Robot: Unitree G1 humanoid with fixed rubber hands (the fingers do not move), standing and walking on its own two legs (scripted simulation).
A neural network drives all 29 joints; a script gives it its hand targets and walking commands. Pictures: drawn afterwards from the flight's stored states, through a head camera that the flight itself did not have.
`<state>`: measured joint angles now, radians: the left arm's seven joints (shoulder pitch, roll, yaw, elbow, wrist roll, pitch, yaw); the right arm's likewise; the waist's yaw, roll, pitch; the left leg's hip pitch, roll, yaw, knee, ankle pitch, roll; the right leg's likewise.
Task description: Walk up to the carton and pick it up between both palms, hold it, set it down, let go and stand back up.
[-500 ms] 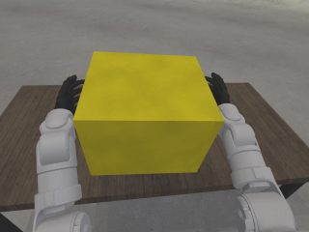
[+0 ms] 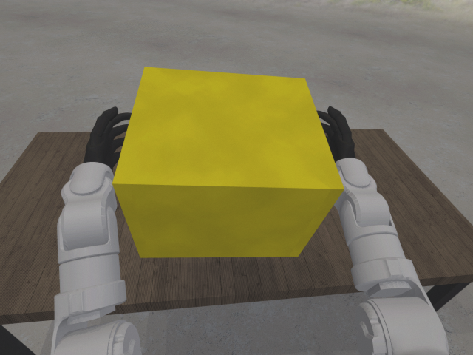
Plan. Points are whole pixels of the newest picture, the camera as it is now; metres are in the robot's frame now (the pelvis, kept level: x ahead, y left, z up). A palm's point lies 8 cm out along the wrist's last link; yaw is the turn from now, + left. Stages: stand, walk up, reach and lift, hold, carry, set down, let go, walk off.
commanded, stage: set down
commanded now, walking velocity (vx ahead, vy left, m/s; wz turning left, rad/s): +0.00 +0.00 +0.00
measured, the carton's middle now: (224, 166) +0.39 +0.00 +0.16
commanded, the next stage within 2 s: none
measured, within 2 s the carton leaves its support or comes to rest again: neither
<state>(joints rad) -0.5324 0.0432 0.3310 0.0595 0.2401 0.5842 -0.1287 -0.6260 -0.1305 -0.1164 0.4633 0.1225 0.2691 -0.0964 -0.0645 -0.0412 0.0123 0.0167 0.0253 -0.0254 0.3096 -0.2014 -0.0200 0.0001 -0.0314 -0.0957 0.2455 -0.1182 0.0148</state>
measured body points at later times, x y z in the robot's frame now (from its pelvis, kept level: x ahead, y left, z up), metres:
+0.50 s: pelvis +0.02 +0.00 +0.00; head +0.00 +0.03 +0.45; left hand +0.39 +0.18 +0.16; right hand +0.39 -0.20 +0.15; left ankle -0.01 +0.13 -0.75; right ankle +0.02 -0.13 -0.75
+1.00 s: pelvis +0.02 +0.00 +0.00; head +0.01 +0.02 +0.45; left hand +0.41 +0.16 +0.13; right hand +0.39 -0.21 +0.13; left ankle -0.01 +0.13 -0.75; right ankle +0.02 -0.13 -0.75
